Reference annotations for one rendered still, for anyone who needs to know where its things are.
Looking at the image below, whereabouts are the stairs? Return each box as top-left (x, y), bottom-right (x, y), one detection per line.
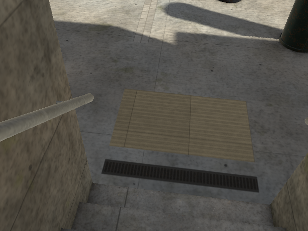
top-left (61, 183), bottom-right (287, 231)

